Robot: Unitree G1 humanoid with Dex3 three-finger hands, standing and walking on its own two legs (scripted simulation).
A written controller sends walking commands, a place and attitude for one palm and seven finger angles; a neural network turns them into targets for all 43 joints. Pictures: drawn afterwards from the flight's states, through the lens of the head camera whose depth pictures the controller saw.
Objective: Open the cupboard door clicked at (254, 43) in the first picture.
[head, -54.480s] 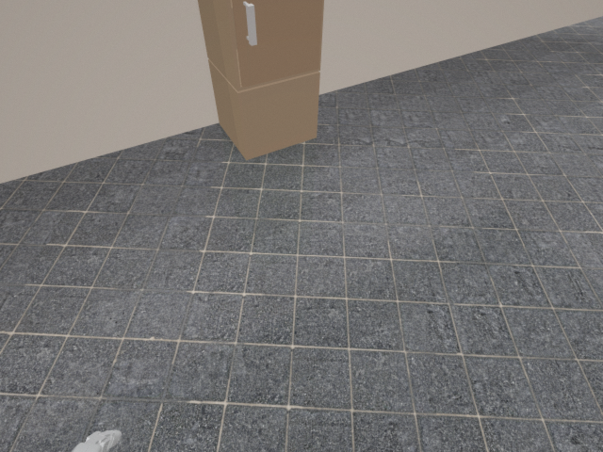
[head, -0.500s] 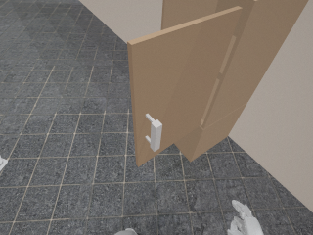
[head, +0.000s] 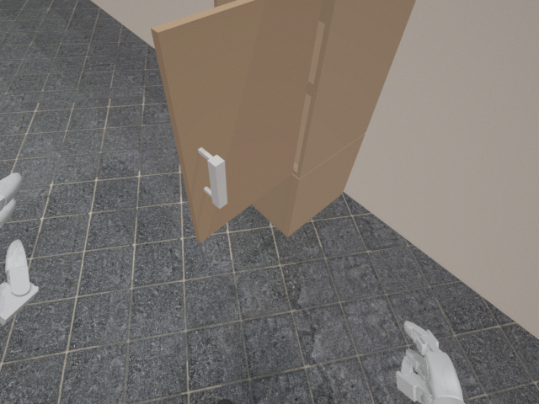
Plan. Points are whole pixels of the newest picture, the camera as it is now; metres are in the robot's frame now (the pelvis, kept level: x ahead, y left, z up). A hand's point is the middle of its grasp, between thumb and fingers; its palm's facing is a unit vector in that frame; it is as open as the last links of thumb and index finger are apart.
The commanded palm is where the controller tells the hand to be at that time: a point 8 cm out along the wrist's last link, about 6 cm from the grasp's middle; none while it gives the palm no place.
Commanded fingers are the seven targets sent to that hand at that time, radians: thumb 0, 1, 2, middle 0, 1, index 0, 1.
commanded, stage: stop stepping back and stand still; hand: left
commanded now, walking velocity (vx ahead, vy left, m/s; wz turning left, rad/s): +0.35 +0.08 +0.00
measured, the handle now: (211, 178) +0.57 +0.15 -0.08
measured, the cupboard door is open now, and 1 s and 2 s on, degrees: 93 93 93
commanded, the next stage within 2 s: let the arm hang, fingers relaxed in 0.68 s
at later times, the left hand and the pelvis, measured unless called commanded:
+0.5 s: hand out of the picture +0.07 +0.24 +0.17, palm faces +0.51 -0.72 -0.47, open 7.4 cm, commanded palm +0.01 +0.28 +0.17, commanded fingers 0.00 0.90 0.90 -0.20 -0.30 -0.20 -0.30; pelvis -0.10 -0.03 -0.01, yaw +6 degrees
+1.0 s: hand out of the picture +0.00 +0.20 -0.14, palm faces +0.15 -0.96 -0.25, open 7.4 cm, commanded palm none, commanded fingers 0.00 0.90 0.90 -0.20 -0.30 -0.20 -0.30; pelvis -0.11 -0.01 -0.02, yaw +8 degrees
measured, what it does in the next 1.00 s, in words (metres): walks backwards: right foot, then left foot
